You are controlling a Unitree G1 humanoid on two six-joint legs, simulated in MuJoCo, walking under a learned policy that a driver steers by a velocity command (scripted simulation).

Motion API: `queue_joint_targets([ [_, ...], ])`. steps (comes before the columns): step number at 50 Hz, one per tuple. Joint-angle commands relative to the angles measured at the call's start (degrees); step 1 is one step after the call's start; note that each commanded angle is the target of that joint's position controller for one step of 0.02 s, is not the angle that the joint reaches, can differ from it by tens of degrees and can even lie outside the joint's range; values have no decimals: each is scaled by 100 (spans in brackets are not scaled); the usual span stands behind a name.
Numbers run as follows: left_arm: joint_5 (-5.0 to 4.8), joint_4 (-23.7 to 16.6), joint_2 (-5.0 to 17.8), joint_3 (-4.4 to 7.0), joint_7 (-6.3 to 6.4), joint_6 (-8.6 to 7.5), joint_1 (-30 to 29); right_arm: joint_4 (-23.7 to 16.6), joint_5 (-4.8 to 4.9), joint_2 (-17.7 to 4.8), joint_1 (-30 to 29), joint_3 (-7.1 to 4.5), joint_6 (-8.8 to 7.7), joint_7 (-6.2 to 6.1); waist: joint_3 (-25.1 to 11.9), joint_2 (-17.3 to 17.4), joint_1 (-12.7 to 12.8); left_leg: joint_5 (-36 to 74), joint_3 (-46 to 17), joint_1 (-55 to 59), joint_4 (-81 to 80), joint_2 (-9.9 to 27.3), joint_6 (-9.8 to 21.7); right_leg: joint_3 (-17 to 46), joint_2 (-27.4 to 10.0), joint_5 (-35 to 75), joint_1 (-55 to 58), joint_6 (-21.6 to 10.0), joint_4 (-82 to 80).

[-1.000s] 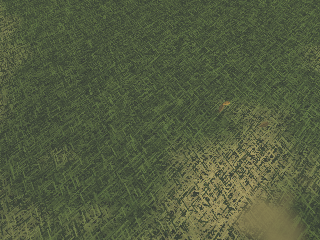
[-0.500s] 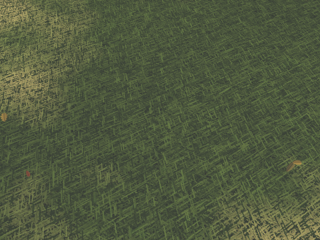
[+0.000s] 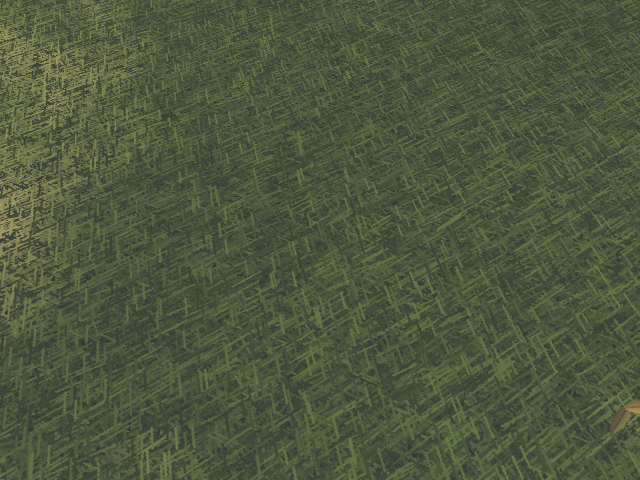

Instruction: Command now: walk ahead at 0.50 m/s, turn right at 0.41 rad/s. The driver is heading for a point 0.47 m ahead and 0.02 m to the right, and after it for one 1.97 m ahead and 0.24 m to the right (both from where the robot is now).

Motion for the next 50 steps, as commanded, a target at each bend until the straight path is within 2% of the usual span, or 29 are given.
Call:
queue_joint_targets([
  [1,-68,-707,871,196,146,-201,-558,-747,-267,-920,-437,-316,-121,-109,94,-225,-191,767,-204,-725,-2479,460,-266,2224,-1642,2077,335,-1077,-1471],
  [3,-61,-542,932,207,277,-132,-213,-920,-295,-457,-901,-201,-107,-26,-105,-595,-18,1571,121,288,-3945,140,-408,1453,-1207,3125,-78,-891,-1459],
  [5,-122,-396,1018,255,375,-21,172,-917,-165,-305,-1198,-159,-84,60,-382,-649,206,2363,236,827,-4901,-219,-439,1322,-1108,3061,152,-706,-1384],
  [9,-213,-271,932,278,413,154,631,-1088,-59,-496,-1846,-249,-73,148,-232,-537,417,2429,-27,854,-5875,-422,-243,2027,-1302,1841,911,-500,-1054],
  [12,-147,-384,987,327,423,195,448,-980,-33,-750,-1474,-381,-185,179,-311,-663,108,2074,-143,1563,-6283,-314,114,2349,-1405,1778,1214,-398,-543],
  [13,-113,-491,904,301,388,176,269,-852,-69,-915,-933,-468,-204,143,-629,-580,-194,2087,-181,2580,-6358,-127,324,2167,-1187,2008,897,-271,14],
  [14,-46,-627,699,229,340,141,153,-747,-130,-1171,-105,-562,-193,95,-1262,-194,-577,1819,-841,4080,-6189,628,661,1724,-837,1254,135,-77,1303],
  [15,-151,-689,364,93,331,112,968,-558,-160,-1492,454,-653,-121,103,-1979,1421,-362,910,-3007,5739,-6422,1941,1606,999,-125,-1567,-1516,248,2931],
  [16,-163,-634,832,145,328,91,951,-559,-30,-1151,467,-610,-93,130,-1673,1210,-398,-401,-3948,5551,-6751,2186,1678,854,-551,-2073,-2258,331,3730],
  [17,-144,-644,1107,235,320,104,464,-585,-37,-871,200,-534,-91,135,-858,621,-468,-550,-3365,4801,-6951,1891,1466,845,-724,-1517,-2456,396,4005],
  [18,-96,-705,1072,243,328,127,121,-587,-81,-782,-101,-489,-67,164,-325,204,-345,-14,-2686,4088,-7085,1617,1308,621,-889,-1109,-2369,454,3948],
  [19,-33,-771,1004,247,319,118,-96,-524,-92,-697,-265,-462,-65,197,40,97,-248,560,-2225,3515,-7244,1402,1290,545,-1015,-870,-2322,485,3708],
  [20,-31,-795,916,248,297,116,-111,-485,-131,-639,-339,-428,-78,219,112,189,-96,931,-1861,3120,-7387,1221,1232,510,-1156,-723,-2059,496,3498],
  [22,-35,-789,715,208,285,147,-81,-396,-102,-602,-464,-407,-110,281,110,384,51,1802,-1343,2656,-7593,1024,1252,312,-1209,-631,-1644,571,3081],
  [26,84,-884,442,68,265,137,-500,-159,-69,-936,-541,-476,-66,262,-162,319,101,4629,-329,2405,-7374,899,1290,-20,-1234,129,-1025,785,1724],
  [31,39,-1009,572,46,158,90,-1221,210,14,-1134,-59,-474,100,190,-377,365,-163,4429,-66,2628,-7079,847,1124,-115,-997,1213,-338,704,487],
  [33,76,-1047,693,81,137,73,-1307,291,57,-1182,-89,-465,133,181,-376,392,-83,4167,-199,2765,-6773,930,1040,-98,-951,1102,-127,556,79],
  [35,137,-889,842,146,171,54,-938,381,79,-1065,-49,-412,138,170,-520,227,133,3757,-170,2675,-6192,686,758,-132,-916,1878,784,313,-705],
  [36,190,-873,1218,225,237,52,-652,374,-47,-906,118,-341,81,173,-883,-159,162,3057,40,2270,-5561,380,456,419,-1556,3960,1715,54,-525],
  [37,259,-870,1354,232,302,134,-512,464,-137,-526,846,-196,31,209,-1570,-1051,-53,843,290,1153,-4589,0,84,1394,-2608,5460,3198,-792,-44],
  [38,170,-800,851,112,285,220,-380,515,-103,-609,766,-163,107,205,-1947,-1304,208,-1440,148,981,-3839,-22,-156,1933,-3030,4951,3086,-1273,-296],
  [39,106,-735,645,26,243,254,-469,441,-15,-893,427,-246,222,194,-1561,-1055,248,-1837,41,758,-3537,63,-246,1942,-2826,3750,2635,-1163,-575],
  [40,105,-715,683,25,225,267,-726,416,14,-920,195,-276,348,135,-1152,-836,190,-1673,61,621,-3404,146,-305,1796,-2632,2796,2184,-953,-784],
  [41,103,-743,764,34,218,272,-1034,422,-29,-921,106,-297,471,68,-815,-763,107,-1382,72,714,-3519,202,-367,1621,-2509,2144,1600,-816,-1013],
  [42,124,-770,841,54,228,278,-1347,445,-63,-906,122,-311,572,10,-626,-865,-36,-1039,60,1050,-3726,264,-408,1438,-2366,1635,1027,-687,-1206],
  [44,181,-762,815,62,248,307,-1714,584,-79,-714,291,-273,637,-45,-488,-1022,-216,-398,234,1824,-4283,170,-421,944,-1996,1245,235,-525,-1357],
  [47,117,-610,650,22,274,325,-1728,755,-115,-540,334,-238,604,-21,-550,-921,-285,956,444,2620,-5452,39,-293,614,-1745,490,13,-367,-1229],
  [49,95,-401,487,-35,252,310,-1409,683,-238,-683,96,-240,607,9,-359,-655,-185,1498,227,2874,-6064,226,-102,568,-1508,-788,-148,68,-1188],
  [50,145,-354,503,-35,238,311,-1300,589,-211,-938,-50,-275,612,-4,-100,-337,-17,1274,45,2632,-6236,452,64,464,-1313,-1228,-172,274,-1083],
])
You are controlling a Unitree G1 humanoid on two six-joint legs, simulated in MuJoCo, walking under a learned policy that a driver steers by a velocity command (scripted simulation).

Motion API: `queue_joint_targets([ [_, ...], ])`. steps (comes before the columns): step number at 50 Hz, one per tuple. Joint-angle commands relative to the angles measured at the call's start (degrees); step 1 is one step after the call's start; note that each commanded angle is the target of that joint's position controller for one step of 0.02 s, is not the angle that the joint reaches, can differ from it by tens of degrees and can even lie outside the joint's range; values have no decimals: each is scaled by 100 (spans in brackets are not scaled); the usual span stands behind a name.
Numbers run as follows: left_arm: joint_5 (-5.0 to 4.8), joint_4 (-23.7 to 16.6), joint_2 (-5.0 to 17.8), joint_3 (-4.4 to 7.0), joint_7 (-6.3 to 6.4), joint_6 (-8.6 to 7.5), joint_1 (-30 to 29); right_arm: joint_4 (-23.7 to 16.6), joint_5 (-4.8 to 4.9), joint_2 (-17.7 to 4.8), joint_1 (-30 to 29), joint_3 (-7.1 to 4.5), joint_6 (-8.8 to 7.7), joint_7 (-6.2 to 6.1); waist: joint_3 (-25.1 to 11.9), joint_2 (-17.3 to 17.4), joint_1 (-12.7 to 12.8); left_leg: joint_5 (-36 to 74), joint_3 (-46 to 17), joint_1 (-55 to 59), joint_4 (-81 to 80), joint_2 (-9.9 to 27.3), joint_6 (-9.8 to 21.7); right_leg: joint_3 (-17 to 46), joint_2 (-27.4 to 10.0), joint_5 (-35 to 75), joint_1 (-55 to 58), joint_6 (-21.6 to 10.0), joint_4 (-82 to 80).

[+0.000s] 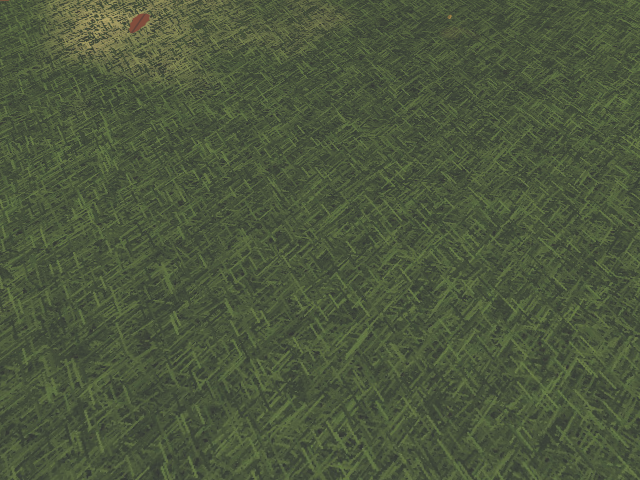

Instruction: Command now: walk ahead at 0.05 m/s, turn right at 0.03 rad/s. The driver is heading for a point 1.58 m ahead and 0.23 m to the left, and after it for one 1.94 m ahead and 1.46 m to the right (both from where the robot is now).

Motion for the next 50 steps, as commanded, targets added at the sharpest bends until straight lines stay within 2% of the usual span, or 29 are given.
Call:
queue_joint_targets([
  [1,12,-227,605,136,11,-67,-45,-97,34,-917,242,-205,-14,-18,10,306,154,-468,-174,-72,-815,172,399,470,-381,-1335,39,-53,-806],
  [2,19,-162,711,152,47,-65,-127,-115,39,-696,113,-159,-65,-2,114,267,68,-790,-176,-381,-985,112,404,418,-356,-987,355,12,-569],
  [3,-10,-117,712,169,74,-64,-105,-66,9,-559,74,-118,-116,-1,71,300,93,-671,-175,-406,-1046,112,333,385,-357,-698,498,-15,-448],
  [5,-18,32,689,173,108,-41,26,-2,24,-497,39,-95,-215,25,-37,269,97,-22,-133,-193,-959,68,240,348,-356,-94,594,-66,-309],
  [9,-56,276,678,186,104,-45,103,167,75,-518,168,-79,-253,28,-274,55,33,645,-61,114,-772,9,273,318,-379,610,780,-64,-186],
  [19,-88,841,766,203,185,47,234,467,97,-460,154,-22,-193,27,-204,-134,46,1073,8,233,-791,-74,338,277,-396,952,984,22,-152],
  [34,-91,1346,759,173,243,72,263,816,86,-376,263,38,-163,8,-18,-96,75,690,62,194,-1015,-159,346,232,-403,627,978,91,-291],
  [50,-93,1629,640,99,256,41,524,1023,94,-251,591,95,-159,-15,109,-141,75,344,96,108,-1107,-216,352,196,-388,363,852,122,-364],
])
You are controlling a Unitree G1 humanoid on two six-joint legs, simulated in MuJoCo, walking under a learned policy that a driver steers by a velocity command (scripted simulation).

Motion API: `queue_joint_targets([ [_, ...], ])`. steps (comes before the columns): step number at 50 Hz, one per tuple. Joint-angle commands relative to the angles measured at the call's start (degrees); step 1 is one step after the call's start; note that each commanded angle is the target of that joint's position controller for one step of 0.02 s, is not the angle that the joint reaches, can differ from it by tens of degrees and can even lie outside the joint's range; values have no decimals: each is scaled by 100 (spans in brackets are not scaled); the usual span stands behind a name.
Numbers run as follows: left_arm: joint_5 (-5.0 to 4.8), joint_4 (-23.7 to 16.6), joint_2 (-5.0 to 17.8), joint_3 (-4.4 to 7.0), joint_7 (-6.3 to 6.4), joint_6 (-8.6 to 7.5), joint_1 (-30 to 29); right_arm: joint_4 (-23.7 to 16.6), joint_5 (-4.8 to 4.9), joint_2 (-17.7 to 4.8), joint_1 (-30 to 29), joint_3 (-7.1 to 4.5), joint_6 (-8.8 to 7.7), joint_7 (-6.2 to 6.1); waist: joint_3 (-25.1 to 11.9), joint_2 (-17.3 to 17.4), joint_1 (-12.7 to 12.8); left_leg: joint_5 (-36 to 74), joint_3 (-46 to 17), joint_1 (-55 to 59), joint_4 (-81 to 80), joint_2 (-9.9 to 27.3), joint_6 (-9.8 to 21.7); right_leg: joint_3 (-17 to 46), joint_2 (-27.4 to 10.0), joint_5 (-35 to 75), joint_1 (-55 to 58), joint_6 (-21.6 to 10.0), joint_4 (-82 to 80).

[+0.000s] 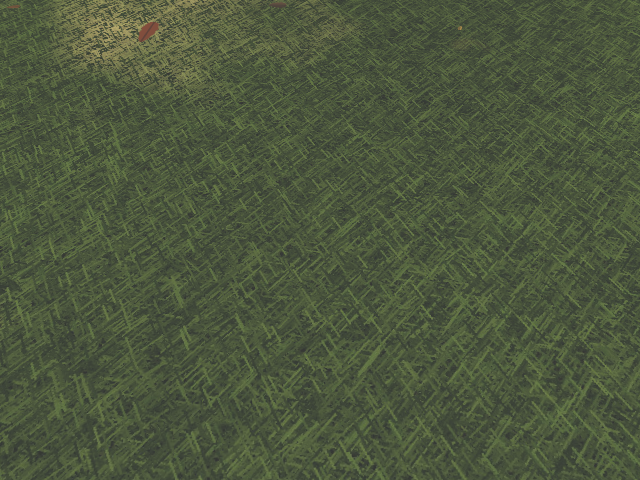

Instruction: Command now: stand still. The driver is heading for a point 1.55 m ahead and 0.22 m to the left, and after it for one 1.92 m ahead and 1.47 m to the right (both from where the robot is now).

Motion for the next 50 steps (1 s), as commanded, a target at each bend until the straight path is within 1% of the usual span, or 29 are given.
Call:
queue_joint_targets([
  [1,-1,-110,566,69,19,-42,128,-100,3,-567,309,-88,-34,-18,26,35,-3,569,-131,-593,-662,146,78,-28,-15,670,358,-171,-322],
  [22,-17,-40,425,9,37,-63,471,-2,21,-392,699,-58,-36,-31,88,29,-7,628,-96,-627,-627,114,76,-46,-2,701,286,-176,-289],
  [50,-32,-78,310,14,58,-80,737,16,38,-247,980,-73,-51,-49,145,40,-11,713,-90,-631,-600,113,80,-60,4,761,260,-174,-248],
])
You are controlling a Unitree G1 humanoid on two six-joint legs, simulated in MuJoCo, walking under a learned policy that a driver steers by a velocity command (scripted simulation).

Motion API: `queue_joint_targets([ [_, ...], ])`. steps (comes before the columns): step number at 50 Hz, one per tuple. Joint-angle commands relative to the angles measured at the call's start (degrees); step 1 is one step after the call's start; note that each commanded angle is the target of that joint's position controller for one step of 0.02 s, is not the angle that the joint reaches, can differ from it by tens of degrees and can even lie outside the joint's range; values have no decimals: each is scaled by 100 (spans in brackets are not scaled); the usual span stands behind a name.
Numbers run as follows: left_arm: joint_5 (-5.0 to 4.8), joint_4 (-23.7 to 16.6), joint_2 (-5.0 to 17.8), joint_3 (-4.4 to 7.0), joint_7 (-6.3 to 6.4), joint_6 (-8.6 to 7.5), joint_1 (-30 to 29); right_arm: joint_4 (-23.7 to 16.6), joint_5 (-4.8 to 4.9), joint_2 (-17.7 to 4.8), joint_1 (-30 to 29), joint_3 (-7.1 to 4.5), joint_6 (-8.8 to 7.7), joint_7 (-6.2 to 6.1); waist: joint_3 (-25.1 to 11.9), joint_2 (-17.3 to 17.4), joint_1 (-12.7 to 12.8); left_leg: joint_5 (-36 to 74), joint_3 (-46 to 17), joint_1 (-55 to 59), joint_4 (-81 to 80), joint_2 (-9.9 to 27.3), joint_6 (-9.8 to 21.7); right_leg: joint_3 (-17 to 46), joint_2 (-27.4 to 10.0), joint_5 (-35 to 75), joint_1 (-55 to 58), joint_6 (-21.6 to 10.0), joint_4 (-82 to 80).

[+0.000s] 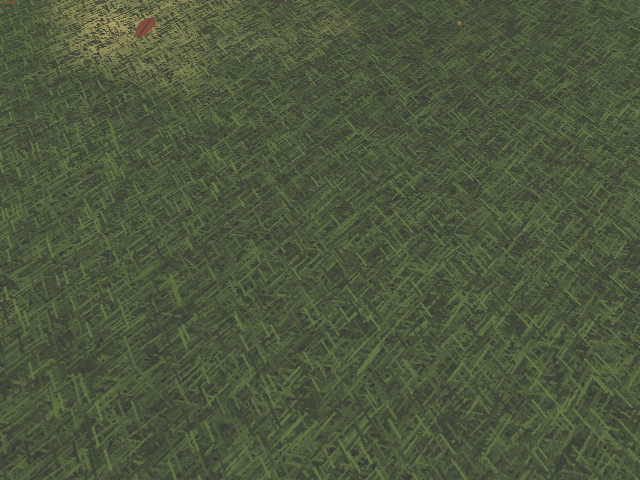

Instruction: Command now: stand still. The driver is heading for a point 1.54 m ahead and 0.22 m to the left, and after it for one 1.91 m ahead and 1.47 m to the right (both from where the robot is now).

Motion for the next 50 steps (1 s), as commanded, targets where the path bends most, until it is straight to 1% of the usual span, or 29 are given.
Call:
queue_joint_targets([
  [1,-1,-82,507,77,16,-24,329,-48,2,-484,519,-83,-22,-14,180,42,0,778,-100,-583,-630,111,83,-58,10,848,335,-171,-326],
  [14,-7,-97,465,87,21,-34,414,-48,8,-437,590,-95,-28,-16,204,44,-1,793,-100,-584,-627,110,88,-64,9,856,330,-166,-312],
  [15,-3,-38,388,70,21,-30,520,15,7,-389,703,-88,-21,-22,61,81,-2,202,-69,-525,-689,71,112,-162,94,322,394,-170,-286],
  [16,-31,-24,389,81,25,-26,537,28,44,-475,738,-124,-3,-38,146,177,-20,-771,-121,-597,-754,55,212,-336,262,-551,258,-199,-97],
  [17,-60,-47,424,105,28,-39,522,-23,83,-652,694,-182,8,-59,328,364,-39,-1839,-355,-738,-881,180,384,-504,412,-1464,-47,-250,176],
  [18,-58,-131,429,113,17,-90,391,-72,119,-780,731,-225,-5,-70,590,534,-103,-2664,-785,-847,-1148,481,594,-555,435,-1873,-484,-306,465],
  [19,-62,-252,325,94,-20,-184,189,-76,156,-945,912,-283,-51,-64,768,833,-216,-3170,-1451,-749,-1513,960,866,-638,425,-1695,-912,-329,966],
  [20,-79,-354,193,61,-78,-298,70,-92,185,-1158,956,-369,-109,-51,921,1144,-248,-3320,-2207,-732,-1843,1545,1186,-605,262,-1289,-1165,-382,1548],
  [21,-108,-444,215,65,-136,-405,-53,-145,179,-1185,870,-398,-165,-44,1101,1116,-231,-3117,-2637,-791,-2029,1889,1399,-415,29,-1195,-1413,-481,1885],
  [22,-154,-516,249,80,-189,-492,-103,-214,144,-1109,717,-389,-219,-28,1192,1061,-160,-2686,-2670,-690,-2010,1971,1418,-302,-117,-1402,-1602,-580,1922],
  [24,-214,-475,278,115,-257,-624,219,-361,209,-1028,328,-381,-248,18,1049,883,144,-1855,-1931,-697,-1664,1622,1086,-418,-129,-1331,-895,-744,753],
  [25,-198,-231,284,166,-274,-651,745,-424,247,-1027,147,-382,-225,37,832,716,369,-1476,-1366,-1094,-1292,1235,887,-718,143,-678,206,-710,27],
  [26,-142,19,392,253,-284,-635,1287,-485,242,-1005,83,-376,-225,47,594,472,520,-894,-944,-1460,-706,875,743,-717,315,-207,1087,-603,-112],
  [27,-118,186,715,386,-274,-629,2119,-600,186,-799,-132,-306,-278,75,258,-422,852,-52,-238,-2062,1021,349,456,516,-447,-581,1947,-817,-709],
  [28,-148,193,1501,548,-324,-672,2846,-835,174,-361,-113,-199,-394,64,-136,-1935,968,-874,238,-3208,2927,-325,213,3206,-1854,-1257,2675,-1661,-1797],
  [29,-12,118,1110,393,-336,-765,2470,-896,261,-469,-202,-227,-495,80,38,-1290,681,-1200,-512,-3697,4157,-83,343,4161,-2284,-1871,2291,-1940,-2079],
  [30,-20,-80,792,294,-327,-820,1847,-940,332,-579,-288,-249,-561,133,484,-735,420,-664,-679,-4056,4567,252,523,3496,-2160,-1829,1997,-1763,-2031],
  [31,-25,-244,660,230,-354,-828,1394,-900,296,-634,-284,-271,-604,165,526,-469,267,-66,-591,-4011,4475,491,610,2682,-1832,-1416,1814,-1537,-2056],
  [32,-29,-332,610,187,-388,-806,1179,-886,219,-766,-348,-342,-636,170,553,-318,184,366,-510,-3912,4116,641,624,2049,-1580,-707,1712,-1341,-2098],
  [33,-14,-333,452,132,-394,-762,1214,-887,168,-878,-429,-411,-629,196,495,-350,159,627,-394,-3677,3812,734,588,1454,-1316,30,1672,-1160,-2116],
  [34,5,-295,381,100,-377,-715,1385,-874,163,-818,-452,-425,-602,241,413,-438,168,782,-261,-3513,3623,745,525,1073,-1151,609,1664,-1084,-2101],
  [36,23,-247,498,97,-301,-653,1680,-942,145,-584,-676,-387,-521,304,393,-399,188,981,-53,-3571,3300,730,348,690,-1064,1433,1665,-1138,-2096],
  [39,64,-362,733,113,-196,-591,1655,-1334,123,-417,-1650,-284,-489,322,627,-311,311,1469,104,-3545,2047,649,132,394,-1019,1637,1301,-1206,-2269],
  [42,35,-402,909,159,-157,-584,1812,-1575,154,-465,-2311,-233,-501,382,725,-443,449,1926,324,-3032,1077,417,106,193,-1016,1529,1087,-1214,-2431],
  [45,-55,-363,930,205,-140,-577,1903,-1765,186,-578,-2674,-225,-531,456,838,-448,387,1975,235,-2962,563,367,290,104,-1244,1795,1532,-1170,-2338],
  [47,-51,-402,1010,256,-140,-547,1770,-1806,177,-745,-2569,-281,-572,501,615,-518,164,1752,252,-2589,346,241,480,-27,-1341,2814,1938,-1048,-1913],
  [48,-22,-434,1089,289,-140,-524,1689,-1758,172,-891,-2284,-350,-584,500,310,-649,-41,1605,339,-2086,376,75,577,-77,-1364,3867,2082,-981,-1486],
  [49,18,-464,1140,313,-146,-477,1587,-1587,180,-1096,-1624,-461,-581,477,-165,-767,-408,1463,464,-1233,451,-139,701,-193,-1286,4897,2087,-898,-685],
  [50,45,-524,1103,292,-158,-439,1474,-1271,197,-1338,-597,-600,-553,433,-752,-748,-903,1493,477,128,413,-215,861,-356,-1041,5155,1613,-734,538],
])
